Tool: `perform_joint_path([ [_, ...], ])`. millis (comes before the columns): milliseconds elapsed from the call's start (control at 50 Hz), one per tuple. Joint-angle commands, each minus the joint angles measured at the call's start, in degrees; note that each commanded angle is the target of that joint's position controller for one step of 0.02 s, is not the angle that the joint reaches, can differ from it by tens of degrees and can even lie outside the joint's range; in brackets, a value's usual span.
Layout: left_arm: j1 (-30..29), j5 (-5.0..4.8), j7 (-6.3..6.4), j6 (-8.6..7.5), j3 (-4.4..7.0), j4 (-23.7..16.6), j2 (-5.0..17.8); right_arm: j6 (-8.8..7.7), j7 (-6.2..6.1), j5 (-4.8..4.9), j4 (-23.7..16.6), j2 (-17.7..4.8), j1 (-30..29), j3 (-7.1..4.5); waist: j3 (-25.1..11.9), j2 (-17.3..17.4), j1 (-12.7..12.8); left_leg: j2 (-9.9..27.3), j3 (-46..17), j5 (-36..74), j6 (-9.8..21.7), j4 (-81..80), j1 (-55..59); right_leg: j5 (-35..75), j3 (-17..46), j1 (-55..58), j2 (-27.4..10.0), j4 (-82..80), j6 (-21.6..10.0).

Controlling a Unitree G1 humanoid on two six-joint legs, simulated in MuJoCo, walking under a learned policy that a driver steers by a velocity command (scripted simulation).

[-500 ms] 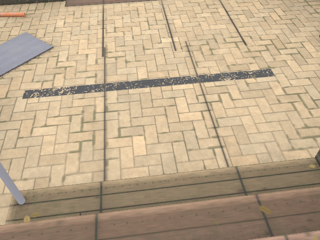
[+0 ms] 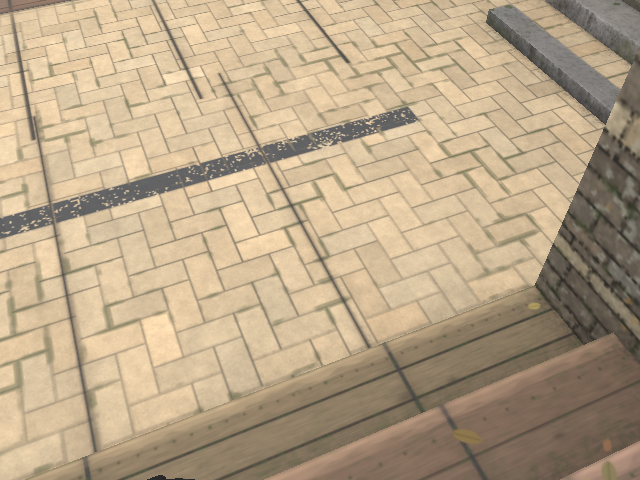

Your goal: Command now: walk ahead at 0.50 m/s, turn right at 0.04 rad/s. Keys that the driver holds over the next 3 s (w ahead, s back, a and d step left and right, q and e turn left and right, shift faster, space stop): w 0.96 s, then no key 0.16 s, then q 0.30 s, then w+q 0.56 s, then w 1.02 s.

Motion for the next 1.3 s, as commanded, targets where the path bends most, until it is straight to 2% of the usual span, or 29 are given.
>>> perform_joint_path([
  [20,3.03,5.23,-0.13,-0.30,2.18,0.07,5.53,0.32,2.03,-1.35,1.00,-8.30,2.90,-2.57,5.85,5.59,6.16,11.92,-13.72,59.35,8.48,0.93,-1.63,-6.16,-1.04,11.39,-0.63,-9.52,-2.86],
  [60,36.74,4.17,0.73,-1.36,6.13,9.64,11.91,1.03,6.30,-3.86,2.79,-6.54,4.07,-1.71,-8.95,-3.49,18.38,7.61,-9.09,44.22,1.96,31.54,-27.34,19.53,0.61,60.17,-5.74,-2.30,-12.02],
  [80,37.36,-1.18,1.98,-1.24,5.95,11.94,13.46,1.69,-0.82,7.46,-1.58,-6.55,2.96,-4.52,-12.62,-5.16,16.06,-0.97,-2.12,-5.24,1.11,57.34,-42.91,62.33,9.45,69.77,-19.50,17.55,-10.80],
  [100,36.34,-4.20,2.49,-0.49,6.39,10.24,13.03,1.24,-3.02,7.85,-4.30,-9.22,3.07,-4.36,-22.07,-7.53,16.76,2.57,-6.48,-0.82,1.39,61.45,-51.38,54.05,16.55,75.80,-23.14,18.22,-14.86],
  [160,27.34,5.85,-0.06,-0.33,5.19,9.72,8.24,-0.48,3.22,-1.06,-9.03,-6.59,-11.14,-2.96,-1.47,4.76,13.56,9.42,-10.83,19.61,1.49,45.67,-53.23,-6.06,15.42,38.27,-14.80,-0.50,-16.99],
  [240,24.12,1.22,1.16,-3.85,3.33,8.75,2.27,-0.30,4.27,-3.25,-7.15,-5.41,-15.89,-3.30,4.20,0.28,9.44,10.59,-8.51,46.65,3.10,11.28,-35.94,-13.68,9.47,8.80,-8.32,-8.34,-17.58],
  [260,21.01,-5.26,4.24,-1.93,5.49,9.08,9.51,2.68,1.68,0.13,-8.41,-6.85,-14.11,-4.74,3.04,-4.52,4.49,9.81,-6.02,41.94,-0.07,9.26,-28.71,4.51,9.47,7.10,-8.69,-3.77,-14.76],
  [340,24.07,-3.98,5.70,-2.16,4.09,10.09,3.05,3.11,1.33,1.91,-11.12,-8.92,-24.74,-5.81,4.51,0.50,7.16,10.03,-8.38,74.95,1.18,-5.54,-29.76,-27.02,7.53,6.62,-4.19,2.69,-10.27],
  [360,31.69,6.63,3.25,-4.10,1.24,12.71,-2.04,1.36,4.57,-5.44,-9.78,-3.62,-23.77,-1.74,7.47,4.89,13.02,12.84,-14.23,80.21,0.26,-9.11,-38.39,-32.01,8.05,10.86,-6.93,6.98,-13.01],
  [420,39.32,4.75,1.80,-3.74,0.56,15.55,-0.95,0.62,5.04,-3.11,-15.28,-6.07,-36.09,-2.03,8.21,2.81,15.62,10.07,-8.20,71.81,0.20,-15.70,-30.79,-36.17,9.55,7.37,-5.19,9.14,-13.77],
  [440,29.12,-4.16,4.49,-2.35,3.86,10.12,8.17,1.61,3.60,3.19,-17.05,-10.13,-40.38,-4.20,5.43,0.34,14.37,6.34,-4.41,77.31,0.28,-15.29,-20.85,-34.70,9.04,2.72,-4.80,8.91,-10.21],
  [500,33.16,-1.42,6.70,-0.18,3.75,11.15,7.55,2.87,2.81,4.19,-17.65,-9.69,-42.30,-4.18,11.88,-0.72,17.89,7.83,-6.56,65.01,0.09,-23.08,-22.11,-32.70,10.00,10.18,-4.63,15.35,-8.96],
  [520,39.21,5.47,4.33,-1.38,0.85,14.83,0.02,1.97,3.78,-4.27,-15.99,-10.22,-36.71,-2.67,12.97,2.26,15.47,11.94,-10.60,62.52,1.82,-29.77,-22.45,-37.35,14.94,14.52,-8.79,19.72,-8.63],
  [580,35.25,5.43,-1.94,-1.38,3.38,15.58,7.55,-0.54,3.67,-0.97,-4.73,-20.00,-4.56,-8.62,0.96,11.44,1.03,8.59,-4.24,70.97,7.09,-28.25,20.10,-23.14,5.90,-0.74,-0.32,52.17,-3.55],
  [600,38.84,-5.81,4.81,-0.38,5.78,13.80,6.50,0.58,3.27,2.04,-2.62,-18.95,-3.04,-7.70,-8.93,14.97,5.89,21.59,-12.87,110.94,8.50,-10.13,32.87,-70.86,-3.57,-13.53,9.28,81.98,-2.26],
  [620,40.36,-6.06,7.44,-0.03,5.62,12.36,7.35,1.44,3.14,4.63,-3.76,-19.01,-0.43,-7.95,-17.15,15.01,5.70,26.50,-21.25,105.48,11.53,-8.04,38.50,-69.39,0.49,-22.06,6.99,91.62,-2.63],
  [640,36.95,1.59,0.86,-1.04,1.49,8.42,-2.49,-0.07,5.22,-2.26,-1.83,-22.81,5.72,-8.35,-19.17,21.72,-0.36,27.73,-34.01,71.98,23.14,-18.56,38.83,-64.72,7.52,-32.87,8.05,97.02,-2.04],
  [700,29.58,1.67,1.57,-2.89,2.66,7.10,-0.46,0.36,5.40,-3.86,-5.34,-9.07,-14.70,-4.75,4.88,-1.27,10.43,23.16,-26.55,39.28,18.36,-28.25,-6.23,-34.45,9.72,-29.44,-2.93,73.48,-4.21],
  [780,19.39,4.15,0.55,-2.03,2.32,6.15,-0.93,-3.61,1.71,-0.22,-5.90,-4.88,-16.76,-2.44,5.11,4.82,9.78,13.50,-13.92,38.42,16.14,-32.01,-26.59,-7.01,4.32,-12.28,-4.26,35.36,-2.83],
  [800,16.10,0.21,3.41,1.16,3.99,3.31,2.47,-1.39,0.41,5.83,-6.18,-14.81,-16.36,-5.04,5.12,8.42,14.14,14.78,-16.98,63.28,13.20,-31.94,-28.14,-15.89,0.86,-2.51,-1.00,32.80,0.10],
  [840,18.98,-2.01,4.33,2.66,3.95,5.61,1.74,-0.71,0.15,5.61,-4.48,-13.93,-12.20,-5.84,2.26,7.95,14.32,15.41,-16.80,59.96,12.00,-26.81,-16.88,-6.95,4.44,-7.14,-2.72,33.87,-0.33],
  [860,14.06,6.48,0.99,-0.17,0.64,4.38,-1.99,-3.27,1.01,-2.84,-2.50,-4.14,-5.63,-2.48,7.88,0.30,6.31,15.94,-15.78,45.46,13.55,-20.54,-3.93,4.67,10.77,-27.64,-5.89,23.33,0.83],
  [880,8.86,6.81,0.29,-1.16,1.50,3.42,-0.30,-3.45,0.48,-2.84,-0.14,-3.34,1.95,-2.27,7.72,2.76,3.60,16.71,-20.73,40.33,14.49,-17.27,6.17,4.67,9.41,-37.85,-4.48,18.35,0.95],
  [1000,-0.24,3.94,-0.21,-0.71,1.43,-1.76,4.77,-2.20,2.91,-1.80,-2.24,-6.35,-3.57,-0.52,9.61,4.14,6.31,12.09,-17.26,29.66,13.42,-16.31,-26.05,5.76,1.70,0.40,-0.99,10.20,-0.27],
  [1020,-3.80,-3.87,1.18,-0.31,2.86,-1.20,4.03,-0.36,0.80,5.34,-4.26,-11.85,-6.49,-3.42,10.17,1.43,3.96,10.31,-15.03,37.16,9.72,-13.89,-21.86,7.21,-2.01,2.60,2.64,5.64,0.12],
  [1040,-5.75,-4.67,1.86,-0.32,2.22,-1.68,2.94,0.96,-0.25,4.60,-3.72,-11.82,-3.69,-3.24,11.27,2.29,1.52,9.54,-14.13,40.57,8.70,-10.91,-18.15,3.05,-1.77,3.68,2.82,1.69,1.06],
  [1080,-3.38,5.40,-0.21,-0.84,1.14,-1.82,3.12,-0.26,0.66,0.37,-0.48,-7.22,2.28,-2.46,10.61,5.88,1.87,12.73,-19.21,42.57,9.85,-4.56,-5.07,-5.18,1.55,-0.32,-1.62,-8.27,-0.42],
  [1180,40.93,2.31,-0.93,-0.38,7.11,10.87,14.93,1.22,7.99,1.46,-3.18,-5.47,2.79,-2.53,-28.76,-10.34,18.29,1.41,-6.30,-8.33,-5.44,67.70,-47.85,57.21,13.67,80.26,-23.27,13.43,-25.40],
  [1300,12.61,1.38,1.51,-4.79,3.63,2.91,4.73,-0.06,4.16,-0.29,-4.86,-2.91,-4.94,-3.82,3.89,2.66,5.04,10.46,-9.24,37.08,-3.32,20.71,-22.39,6.81,-5.22,3.44,-10.66,-9.88,-15.80],
])
Next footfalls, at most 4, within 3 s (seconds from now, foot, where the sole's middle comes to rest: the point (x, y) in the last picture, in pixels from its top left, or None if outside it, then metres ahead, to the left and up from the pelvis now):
0.06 right None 0.18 -0.11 -0.84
0.58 left None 0.48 0.12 -0.99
1.14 right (313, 417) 0.80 -0.10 -1.14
1.62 left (221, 440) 0.78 0.16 -1.14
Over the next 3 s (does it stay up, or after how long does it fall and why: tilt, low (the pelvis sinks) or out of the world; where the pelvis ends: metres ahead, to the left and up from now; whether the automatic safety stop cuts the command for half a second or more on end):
stays up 1.36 0.39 -0.51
